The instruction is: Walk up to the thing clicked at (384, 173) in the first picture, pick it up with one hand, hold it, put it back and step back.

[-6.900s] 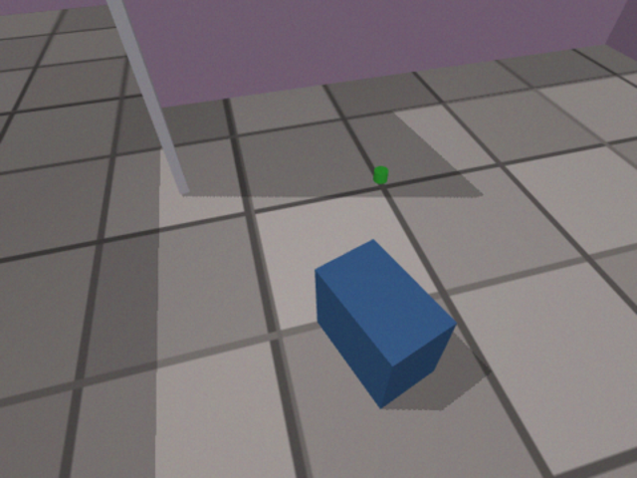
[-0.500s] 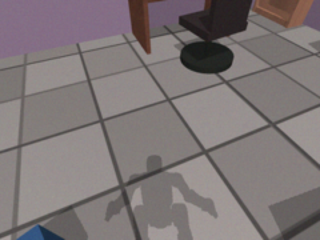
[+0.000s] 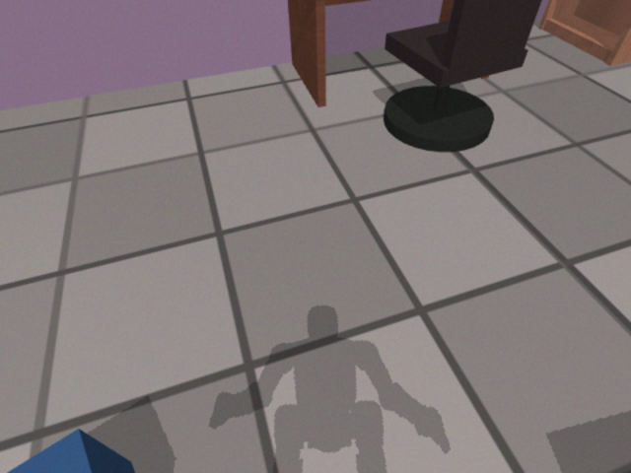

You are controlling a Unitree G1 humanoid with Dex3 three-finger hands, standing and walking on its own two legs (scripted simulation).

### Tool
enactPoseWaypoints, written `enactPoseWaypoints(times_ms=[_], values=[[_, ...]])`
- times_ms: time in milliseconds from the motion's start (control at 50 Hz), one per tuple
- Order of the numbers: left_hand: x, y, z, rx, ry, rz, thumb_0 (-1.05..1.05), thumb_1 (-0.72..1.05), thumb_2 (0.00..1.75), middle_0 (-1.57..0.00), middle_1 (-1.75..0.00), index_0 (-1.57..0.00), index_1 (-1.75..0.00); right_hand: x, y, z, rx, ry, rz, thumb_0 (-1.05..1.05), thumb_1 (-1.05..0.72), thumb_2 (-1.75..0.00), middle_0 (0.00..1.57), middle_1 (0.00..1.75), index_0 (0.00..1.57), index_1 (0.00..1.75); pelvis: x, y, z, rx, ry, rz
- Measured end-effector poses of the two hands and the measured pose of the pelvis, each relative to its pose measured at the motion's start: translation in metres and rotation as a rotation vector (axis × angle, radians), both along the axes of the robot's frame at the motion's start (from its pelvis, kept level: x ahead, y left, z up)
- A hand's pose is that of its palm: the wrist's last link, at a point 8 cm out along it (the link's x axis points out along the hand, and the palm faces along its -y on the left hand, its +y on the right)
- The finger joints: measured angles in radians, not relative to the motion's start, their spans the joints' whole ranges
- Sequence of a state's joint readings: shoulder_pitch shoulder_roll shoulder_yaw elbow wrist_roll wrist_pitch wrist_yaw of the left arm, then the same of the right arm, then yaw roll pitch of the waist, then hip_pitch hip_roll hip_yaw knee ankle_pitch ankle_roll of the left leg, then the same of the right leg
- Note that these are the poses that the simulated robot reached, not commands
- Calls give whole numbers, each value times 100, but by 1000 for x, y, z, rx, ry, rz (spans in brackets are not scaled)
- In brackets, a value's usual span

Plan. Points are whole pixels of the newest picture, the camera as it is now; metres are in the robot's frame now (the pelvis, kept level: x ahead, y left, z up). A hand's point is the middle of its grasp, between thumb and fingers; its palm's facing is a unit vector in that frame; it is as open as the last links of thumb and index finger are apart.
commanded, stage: walk up
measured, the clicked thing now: out of the picture +0.23 +1.56 -0.74
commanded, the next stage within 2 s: stand in 1.58 s
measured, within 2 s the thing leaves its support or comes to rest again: neither
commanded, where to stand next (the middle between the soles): +0.17 +0.01 m, yaw +21 degrees
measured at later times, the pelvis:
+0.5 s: pelvis +0.12 +0.02 -0.01, yaw +10 degrees
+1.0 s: pelvis +0.13 +0.00 -0.02, yaw +19 degrees
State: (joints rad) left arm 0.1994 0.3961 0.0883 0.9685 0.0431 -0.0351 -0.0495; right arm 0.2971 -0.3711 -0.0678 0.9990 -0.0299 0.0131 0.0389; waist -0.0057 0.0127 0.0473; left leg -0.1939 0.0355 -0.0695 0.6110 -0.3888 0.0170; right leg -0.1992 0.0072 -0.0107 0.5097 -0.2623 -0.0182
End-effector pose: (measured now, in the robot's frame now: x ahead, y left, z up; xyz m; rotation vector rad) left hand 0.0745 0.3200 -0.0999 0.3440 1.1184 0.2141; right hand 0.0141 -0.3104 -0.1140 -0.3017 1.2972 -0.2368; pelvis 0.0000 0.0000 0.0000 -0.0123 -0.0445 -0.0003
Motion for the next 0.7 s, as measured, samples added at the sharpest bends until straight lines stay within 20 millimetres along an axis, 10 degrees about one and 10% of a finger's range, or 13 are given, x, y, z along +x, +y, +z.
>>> enactPoseWaypoints(times_ms=[200,360,540,700], values=[[-27,2,-1,-18,75,127,1,90,90,-20,-30,-21,-30,100,-2,19,-24,-38,170,1,-90,-90,20,30,21,30,50,4,5,-25,2,93],[1,17,-39,-62,116,171,1,90,90,-20,-30,-21,-30,197,26,22,-88,-178,265,0,-90,-90,20,30,21,30,91,25,-17,1,-9,148],[48,14,-29,-60,44,201,1,91,90,-20,-30,-21,-30,253,37,33,-84,-252,338,0,-90,-90,20,30,21,30,121,17,-10,5,-2,193],[44,-3,-24,29,31,262,0,91,90,-20,-30,-21,-30,295,19,-3,-40,-242,365,0,-90,-90,20,30,21,30,133,-10,-29,-11,2,245]])
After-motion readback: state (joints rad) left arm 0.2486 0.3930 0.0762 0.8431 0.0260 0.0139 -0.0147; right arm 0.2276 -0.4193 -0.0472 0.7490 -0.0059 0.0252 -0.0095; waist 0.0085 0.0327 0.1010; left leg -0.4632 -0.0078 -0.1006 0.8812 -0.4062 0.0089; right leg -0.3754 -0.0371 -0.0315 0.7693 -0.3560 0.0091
